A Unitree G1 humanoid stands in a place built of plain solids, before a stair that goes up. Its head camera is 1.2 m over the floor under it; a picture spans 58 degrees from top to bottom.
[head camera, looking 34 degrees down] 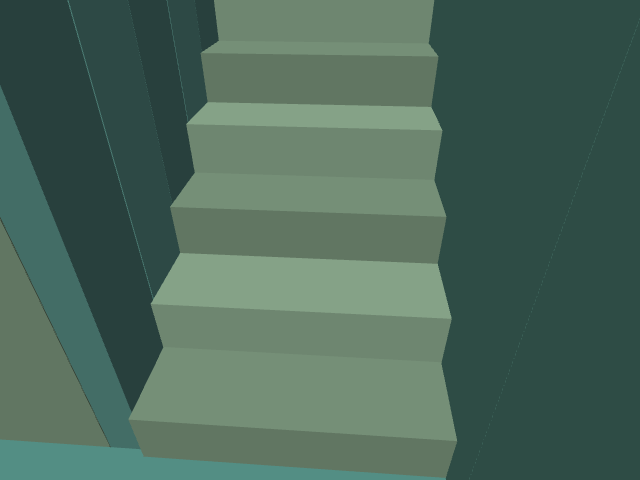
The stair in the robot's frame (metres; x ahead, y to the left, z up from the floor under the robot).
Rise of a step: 0.18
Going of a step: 0.25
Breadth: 0.85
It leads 4 degrees to the right of straight ahead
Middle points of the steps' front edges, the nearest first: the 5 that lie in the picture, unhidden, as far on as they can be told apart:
0.64 0.08 0.18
0.89 0.06 0.36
1.14 0.04 0.53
1.39 0.03 0.71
1.64 0.01 0.89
